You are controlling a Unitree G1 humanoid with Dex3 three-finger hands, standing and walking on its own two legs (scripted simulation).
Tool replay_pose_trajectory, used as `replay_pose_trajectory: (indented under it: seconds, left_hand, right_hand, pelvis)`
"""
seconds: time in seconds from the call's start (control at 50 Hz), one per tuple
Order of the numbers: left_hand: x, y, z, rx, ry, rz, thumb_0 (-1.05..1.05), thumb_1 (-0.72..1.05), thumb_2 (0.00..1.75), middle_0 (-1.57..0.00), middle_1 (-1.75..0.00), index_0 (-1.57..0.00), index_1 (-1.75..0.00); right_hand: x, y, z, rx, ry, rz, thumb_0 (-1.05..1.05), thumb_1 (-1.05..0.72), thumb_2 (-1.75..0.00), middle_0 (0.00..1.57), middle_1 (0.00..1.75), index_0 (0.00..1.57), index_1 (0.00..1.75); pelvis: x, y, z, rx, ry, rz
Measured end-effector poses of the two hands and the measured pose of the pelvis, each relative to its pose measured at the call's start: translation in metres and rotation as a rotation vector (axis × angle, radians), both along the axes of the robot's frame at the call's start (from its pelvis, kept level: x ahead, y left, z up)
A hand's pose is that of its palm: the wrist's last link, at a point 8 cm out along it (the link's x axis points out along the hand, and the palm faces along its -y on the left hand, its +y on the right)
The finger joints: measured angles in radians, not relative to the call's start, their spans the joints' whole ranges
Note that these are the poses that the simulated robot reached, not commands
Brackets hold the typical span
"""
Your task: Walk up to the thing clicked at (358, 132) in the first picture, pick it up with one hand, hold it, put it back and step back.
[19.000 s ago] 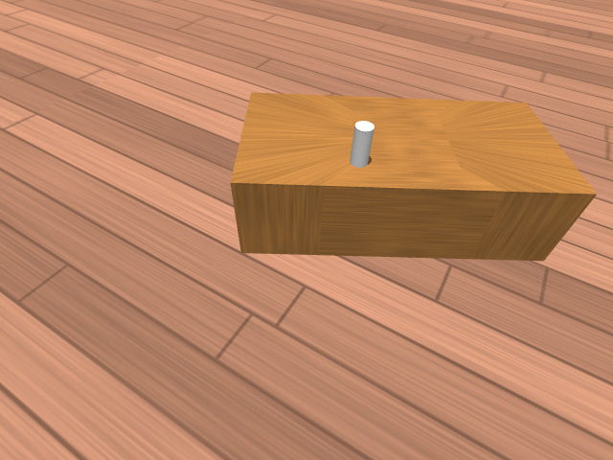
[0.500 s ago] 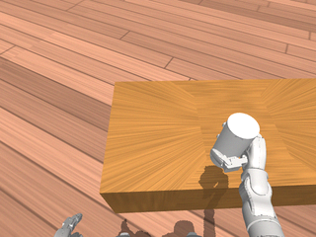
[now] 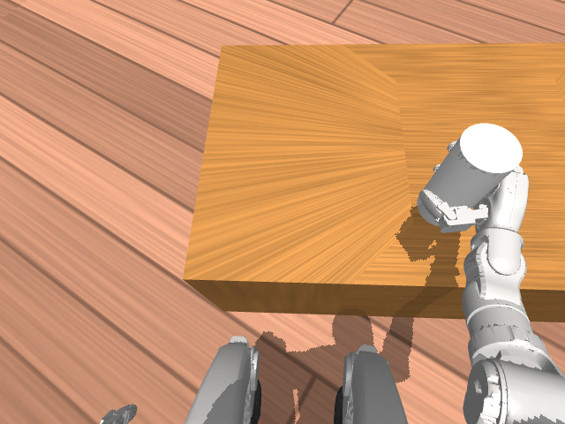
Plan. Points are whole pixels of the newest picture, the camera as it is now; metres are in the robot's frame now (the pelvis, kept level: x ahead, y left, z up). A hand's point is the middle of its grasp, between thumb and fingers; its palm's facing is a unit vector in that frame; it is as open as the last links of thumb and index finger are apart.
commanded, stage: crouch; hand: right
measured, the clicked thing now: (461, 181) +0.45 -0.20 +0.02
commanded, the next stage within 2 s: lower in 0.56 s
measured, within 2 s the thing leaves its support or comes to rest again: rests again in 1.52 s
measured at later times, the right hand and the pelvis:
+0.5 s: hand (444, 186) +0.48 -0.21 -0.05, palm faces +0.22 +0.98 -0.01, open 9.7 cm; pelvis -0.01 +0.00 -0.06, yaw +1 degrees
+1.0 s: hand (432, 199) +0.50 -0.22 -0.12, palm faces +0.20 +0.98 -0.01, open 9.7 cm; pelvis -0.02 +0.00 -0.11, yaw +2 degrees
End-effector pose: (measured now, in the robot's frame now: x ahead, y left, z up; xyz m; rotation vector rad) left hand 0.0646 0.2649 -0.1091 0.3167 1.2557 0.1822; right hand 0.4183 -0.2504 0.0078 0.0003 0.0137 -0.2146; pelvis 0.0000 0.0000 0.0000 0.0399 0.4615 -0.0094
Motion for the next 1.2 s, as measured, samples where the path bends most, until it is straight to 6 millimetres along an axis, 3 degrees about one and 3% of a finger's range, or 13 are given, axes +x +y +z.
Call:
replay_pose_trajectory:
  seconds: [0.18,0.6,0.82,1.04,1.2]
  left_hand:
    - [-0.006,0.000,-0.024,-0.005,0.025,0.000,0.00,0.91,0.91,-0.20,-0.30,-0.20,-0.30]
    - [-0.015,0.016,-0.063,0.041,0.058,-0.007,0.00,0.90,0.90,-0.20,-0.30,-0.20,-0.30]
    - [-0.023,0.015,-0.078,0.046,0.086,-0.005,0.00,0.90,0.90,-0.20,-0.30,-0.20,-0.30]
    - [-0.026,0.013,-0.113,0.043,0.114,-0.019,0.00,0.90,0.90,-0.20,-0.30,-0.20,-0.30]
    - [-0.026,0.014,-0.134,0.040,0.121,-0.018,0.00,0.90,0.90,-0.20,-0.30,-0.20,-0.30]
  right_hand:
    - [0.014,-0.006,-0.027,-0.001,0.014,-0.019,0.00,0.37,-1.15,0.73,1.06,0.74,1.08]
    - [0.039,-0.013,-0.067,-0.002,0.024,-0.005,0.00,0.37,-1.15,0.73,1.06,0.74,1.08]
    - [0.045,-0.015,-0.090,0.007,0.042,0.001,0.00,0.37,-1.15,0.73,1.06,0.74,1.08]
    - [0.046,-0.017,-0.133,-0.003,0.037,0.016,0.00,0.37,-1.15,0.73,1.06,0.74,1.08]
    - [0.049,-0.015,-0.148,-0.009,0.035,0.013,0.00,0.37,-1.15,0.73,1.06,0.74,1.08]
  pelvis:
    - [-0.005,0.002,-0.023,0.008,0.049,0.001]
    - [-0.015,0.004,-0.066,0.019,0.115,0.003]
    - [-0.017,0.003,-0.083,0.024,0.141,0.006]
    - [-0.021,0.001,-0.116,0.027,0.167,0.009]
    - [-0.024,0.001,-0.135,0.027,0.172,0.010]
